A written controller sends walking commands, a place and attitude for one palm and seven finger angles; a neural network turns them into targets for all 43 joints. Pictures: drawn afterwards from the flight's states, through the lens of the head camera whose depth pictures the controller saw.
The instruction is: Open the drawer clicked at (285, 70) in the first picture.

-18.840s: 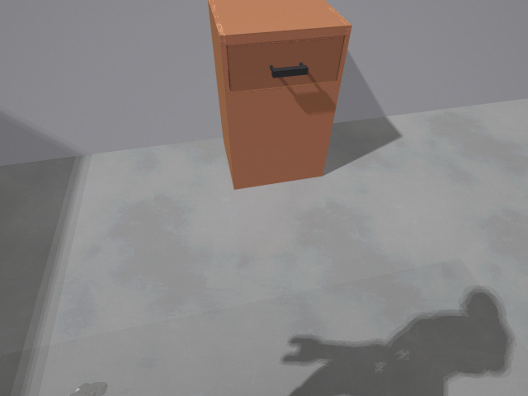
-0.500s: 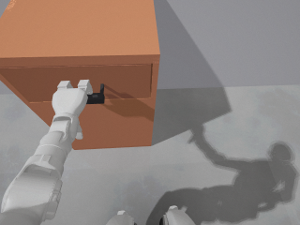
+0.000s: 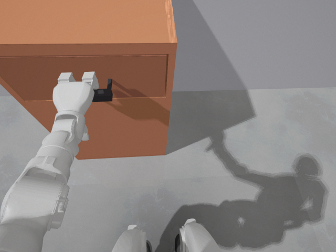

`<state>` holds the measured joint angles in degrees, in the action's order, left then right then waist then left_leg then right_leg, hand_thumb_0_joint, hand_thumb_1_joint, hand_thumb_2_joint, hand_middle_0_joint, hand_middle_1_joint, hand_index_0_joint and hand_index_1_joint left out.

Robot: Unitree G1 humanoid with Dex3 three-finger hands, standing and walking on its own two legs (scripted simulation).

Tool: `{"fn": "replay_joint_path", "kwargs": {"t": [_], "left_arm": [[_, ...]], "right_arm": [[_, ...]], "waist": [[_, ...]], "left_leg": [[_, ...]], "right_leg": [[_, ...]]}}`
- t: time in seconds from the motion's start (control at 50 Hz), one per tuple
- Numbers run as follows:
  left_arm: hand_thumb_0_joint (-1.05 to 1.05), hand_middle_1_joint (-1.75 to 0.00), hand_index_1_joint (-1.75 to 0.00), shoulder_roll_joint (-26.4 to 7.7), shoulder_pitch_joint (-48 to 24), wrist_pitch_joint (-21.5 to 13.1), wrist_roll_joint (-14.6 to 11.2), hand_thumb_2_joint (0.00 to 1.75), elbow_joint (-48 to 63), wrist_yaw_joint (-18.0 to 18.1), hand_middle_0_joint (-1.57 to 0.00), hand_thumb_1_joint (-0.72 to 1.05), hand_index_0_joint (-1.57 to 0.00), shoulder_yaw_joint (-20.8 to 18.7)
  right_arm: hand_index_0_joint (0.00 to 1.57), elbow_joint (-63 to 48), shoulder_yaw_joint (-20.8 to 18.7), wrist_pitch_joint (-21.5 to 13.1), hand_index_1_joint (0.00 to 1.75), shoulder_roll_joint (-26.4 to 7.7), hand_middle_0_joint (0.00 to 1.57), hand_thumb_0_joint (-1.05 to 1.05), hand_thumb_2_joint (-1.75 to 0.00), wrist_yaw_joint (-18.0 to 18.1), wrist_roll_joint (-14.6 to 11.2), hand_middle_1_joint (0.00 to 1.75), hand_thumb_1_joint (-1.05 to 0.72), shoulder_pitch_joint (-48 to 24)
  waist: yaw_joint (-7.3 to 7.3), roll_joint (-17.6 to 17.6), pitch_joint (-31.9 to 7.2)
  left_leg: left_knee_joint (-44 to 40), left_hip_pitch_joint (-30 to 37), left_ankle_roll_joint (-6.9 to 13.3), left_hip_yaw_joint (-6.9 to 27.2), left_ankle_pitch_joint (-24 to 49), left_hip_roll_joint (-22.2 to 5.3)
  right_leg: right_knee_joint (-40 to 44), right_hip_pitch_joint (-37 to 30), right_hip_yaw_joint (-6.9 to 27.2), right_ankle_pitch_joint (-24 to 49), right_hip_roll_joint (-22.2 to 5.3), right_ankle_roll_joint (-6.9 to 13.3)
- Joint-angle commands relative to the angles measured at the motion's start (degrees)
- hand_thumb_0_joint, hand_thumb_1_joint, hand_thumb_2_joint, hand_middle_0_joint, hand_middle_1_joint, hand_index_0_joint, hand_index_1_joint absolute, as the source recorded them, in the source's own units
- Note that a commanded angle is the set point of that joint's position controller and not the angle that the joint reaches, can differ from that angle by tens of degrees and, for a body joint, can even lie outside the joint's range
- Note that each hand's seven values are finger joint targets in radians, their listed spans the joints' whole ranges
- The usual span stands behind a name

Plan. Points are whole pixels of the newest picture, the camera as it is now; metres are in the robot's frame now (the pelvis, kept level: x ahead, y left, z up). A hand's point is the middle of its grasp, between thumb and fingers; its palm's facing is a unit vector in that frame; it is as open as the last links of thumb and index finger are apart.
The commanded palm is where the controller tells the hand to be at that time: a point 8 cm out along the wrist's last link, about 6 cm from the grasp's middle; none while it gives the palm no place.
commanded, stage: lower the fingers behind the handle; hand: left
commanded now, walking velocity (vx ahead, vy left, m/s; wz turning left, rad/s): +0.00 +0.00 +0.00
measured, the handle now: (87, 89) +0.56 +0.20 -0.02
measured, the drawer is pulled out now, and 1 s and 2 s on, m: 0.00 0.00 0.00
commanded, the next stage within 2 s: lift the fingers back up to retry in 0.50 s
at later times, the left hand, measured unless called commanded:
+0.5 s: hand (82, 106) +0.49 +0.21 -0.01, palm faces -0.01 +0.01 -1.00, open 13.9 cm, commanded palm +0.46 +0.21 +0.01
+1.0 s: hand (77, 104) +0.48 +0.21 +0.01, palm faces -0.05 -0.04 -1.00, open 13.9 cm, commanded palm +0.47 +0.20 +0.07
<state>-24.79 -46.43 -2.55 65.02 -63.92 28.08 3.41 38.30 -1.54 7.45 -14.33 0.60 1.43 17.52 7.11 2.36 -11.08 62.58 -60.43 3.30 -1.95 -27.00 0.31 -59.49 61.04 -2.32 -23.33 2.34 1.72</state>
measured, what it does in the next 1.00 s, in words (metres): stands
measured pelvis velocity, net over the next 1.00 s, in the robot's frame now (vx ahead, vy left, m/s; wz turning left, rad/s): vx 0.00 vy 0.00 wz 0.00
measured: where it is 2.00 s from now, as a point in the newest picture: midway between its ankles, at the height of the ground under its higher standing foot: outside the picture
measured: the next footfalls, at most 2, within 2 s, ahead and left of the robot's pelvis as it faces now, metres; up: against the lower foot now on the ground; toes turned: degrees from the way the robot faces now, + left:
none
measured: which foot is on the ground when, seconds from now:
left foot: down 0.00-1.00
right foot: down 0.00-1.00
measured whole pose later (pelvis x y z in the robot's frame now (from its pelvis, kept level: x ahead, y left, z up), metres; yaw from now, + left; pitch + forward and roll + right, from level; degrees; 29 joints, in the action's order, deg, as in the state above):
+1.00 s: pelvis +0.00 +0.00 +0.02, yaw +0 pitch +23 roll -2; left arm -26.4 -44.4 -3.9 62.7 -59.5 23.0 3.1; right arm 38.2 -1.5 6.1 -14.0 1.9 0.9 19.8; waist 7.2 2.9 -9.0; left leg 57.4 -55.8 3.5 -1.9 -25.0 0.4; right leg -53.7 56.1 -2.0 -21.0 2.5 1.4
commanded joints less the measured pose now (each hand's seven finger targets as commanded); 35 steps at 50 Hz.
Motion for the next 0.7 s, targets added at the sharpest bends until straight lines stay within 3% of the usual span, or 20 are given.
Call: {"fn": "replay_joint_path", "kwargs": {"t": [0.0, 0.04, 0.08, 0.1, 0.14, 0.18, 0.28, 0.32, 0.34, 0.42, 0.46, 0.58, 0.64, 0.68], "left_arm": [[0.00, -1.20, -1.20, -12.06, -17.02, 2.79, -0.24, 0.30, 0.33, -0.87, -0.30, -0.50, -0.30, -2.05], [0.00, -1.20, -1.20, -13.09, -18.14, 3.50, -0.42, 0.30, -0.52, -1.25, -0.30, -0.50, -0.30, -2.37], [0.00, -1.20, -1.20, -12.40, -19.60, 4.29, -0.29, 0.30, -2.09, -1.64, -0.30, -0.50, -0.30, -1.12], [0.00, -1.20, -1.20, -13.31, -19.68, 4.46, -0.46, 0.30, -1.62, -1.93, -0.30, -0.50, -0.30, -1.67], [0.00, -1.20, -1.20, -14.28, -20.82, 4.95, -1.04, 0.30, -1.01, -2.86, -0.30, -0.50, -0.30, -2.10], [0.00, -1.20, -1.20, -12.95, -20.51, 5.10, -1.43, 0.30, -0.77, -3.85, -0.30, -0.50, -0.30, -1.04], [0.00, -1.20, -1.20, -14.06, -21.35, 4.10, -2.05, 0.30, -1.27, -6.04, -0.30, -0.50, -0.30, -1.00], [0.00, -1.20, -1.20, -13.87, -20.60, 3.37, -1.84, 0.30, -0.64, -6.39, -0.30, -0.50, -0.30, -0.93], [0.00, -1.20, -1.20, -12.93, -20.99, 3.17, -2.11, 0.30, -0.43, -6.55, -0.30, -0.50, -0.30, -0.41], [0.00, -1.20, -1.20, -14.23, -20.69, 2.24, -1.59, 0.30, 0.45, -6.40, -0.30, -0.50, -0.30, -1.23], [0.00, -1.20, -1.20, -13.52, -19.90, 2.03, -1.62, 0.30, 1.11, -6.24, -0.30, -0.50, -0.30, -1.02], [0.00, -1.20, -1.20, -12.28, -20.59, 2.75, -1.74, 0.30, 1.57, -5.03, -0.30, -0.50, -0.30, -0.79], [0.00, -1.20, -1.20, -14.60, -23.67, 2.81, -2.14, 0.30, 6.78, -4.61, -0.30, -0.50, -0.30, -2.34], [0.00, -1.20, -1.20, -13.44, -24.90, 2.91, -2.36, 0.30, 8.51, -4.50, -0.30, -0.50, -0.30, -1.40]], "right_arm": [[0.20, -3.03, -2.64, -1.47, 0.30, -9.83, 0.20, 0.00, -0.90, 0.60, 0.05, 0.30, -0.90, 7.59], [0.20, -2.91, -2.46, -1.66, 0.30, -10.04, 0.20, 0.00, -0.90, 0.71, 0.10, 0.30, -0.90, 7.85], [0.20, -2.81, -2.23, -1.90, 0.30, -10.06, 0.20, 0.00, -0.90, 0.81, -0.16, 0.30, -0.90, 7.94], [0.20, -3.08, -2.06, -2.00, 0.30, -10.22, 0.20, 0.00, -0.90, 0.83, -0.18, 0.30, -0.90, 8.13], [0.20, -3.33, -1.98, -2.07, 0.30, -10.36, 0.20, 0.00, -0.90, 1.00, -0.31, 0.30, -0.90, 8.36], [0.20, -3.74, -1.83, -2.14, 0.30, -10.20, 0.20, 0.00, -0.90, 1.10, -0.54, 0.30, -0.90, 8.49], [0.20, -3.99, -1.40, -2.85, 0.30, -10.49, 0.20, 0.00, -0.90, 1.88, -0.98, 0.30, -0.90, 8.67], [0.20, -4.34, -1.39, -3.27, 0.30, -10.43, 0.20, 0.00, -0.90, 2.08, -0.96, 0.30, -0.90, 8.77], [0.20, -4.31, -1.45, -3.47, 0.30, -10.25, 0.20, 0.00, -0.90, 2.07, -0.92, 0.30, -0.90, 8.92], [0.20, -4.36, -1.44, -4.03, 0.30, -10.37, 0.20, 0.00, -0.90, 2.20, -0.85, 0.30, -0.90, 9.37], [0.20, -4.35, -1.47, -4.05, 0.30, -10.32, 0.20, 0.00, -0.90, 2.05, -0.87, 0.30, -0.90, 9.63], [0.20, -3.50, -1.83, -3.81, 0.30, -10.37, 0.20, 0.00, -0.90, 1.74, -0.76, 0.30, -0.90, 9.92], [0.20, -4.09, -2.09, -3.57, 0.30, -10.39, 0.20, 0.00, -0.90, 1.85, -0.72, 0.30, -0.90, 9.76], [0.20, -3.88, -2.26, -3.44, 0.30, -10.03, 0.20, 0.00, -0.90, 1.90, -0.85, 0.30, -0.90, 9.98]], "waist": [[1.92, -2.29, -16.99], [2.23, -2.39, -18.03], [3.25, -2.52, -16.61], [2.57, -1.73, -17.22], [2.74, -1.48, -18.87], [2.60, -0.15, -18.70], [3.56, -3.19, -16.72], [2.89, -2.36, -17.49], [3.25, -2.27, -17.13], [2.78, -2.49, -18.45], [2.29, -0.84, -18.88], [2.68, -0.86, -18.90], [1.74, 1.49, -23.18], [2.30, 2.15, -23.87]], "left_leg": [[-5.92, 8.46, 0.26, 2.52, 7.87, 1.08], [-5.35, 7.37, 0.33, 2.80, 7.00, 1.12], [-4.84, 5.96, 0.46, 2.66, 5.08, 1.04], [-4.99, 5.74, 0.37, 2.72, 4.60, 1.11], [-5.13, 6.52, 0.40, 3.11, 4.61, 0.98], [-5.45, 7.38, 0.31, 3.25, 4.12, 0.87], [-5.40, 5.00, 0.66, 3.65, 0.18, 0.59], [-5.25, 4.77, 0.61, 3.57, -0.37, 0.66], [-5.26, 4.88, 0.67, 3.73, -0.38, 0.55], [-4.55, 4.15, 0.63, 3.67, -0.20, 0.48], [-4.83, 5.50, 0.40, 4.04, 1.22, 0.40], [-5.24, 7.70, 0.15, 4.70, 2.22, 0.02], [-6.80, 12.35, -0.13, 5.08, 4.65, -0.12], [-7.61, 14.96, -0.13, 5.07, 5.79, -0.18]], "right_leg": [[7.60, -10.16, 2.19, 4.64, 0.54, 0.55], [6.87, -9.61, 2.12, 3.79, 0.45, 0.58], [6.78, -7.88, 2.01, 1.89, 0.38, 0.35], [6.57, -8.33, 2.01, 1.30, 0.35, 0.44], [6.18, -8.38, 1.79, 1.37, 0.37, 0.52], [6.06, -7.55, 1.56, 0.79, 0.40, 0.53], [6.18, -6.21, 1.60, -2.52, 0.24, 0.20], [5.85, -5.97, 1.70, -3.18, 0.14, 0.31], [5.81, -5.37, 1.62, -2.99, 0.16, 0.34], [5.19, -5.51, 1.84, -3.19, 0.15, 0.35], [4.71, -4.93, 1.55, -1.98, 0.24, 0.55], [4.79, -3.70, 1.06, -1.29, 0.32, 0.50], [5.59, -6.46, 1.09, 0.42, 0.27, 0.63], [6.80, -7.47, 1.08, 1.32, 0.38, 0.46]]}}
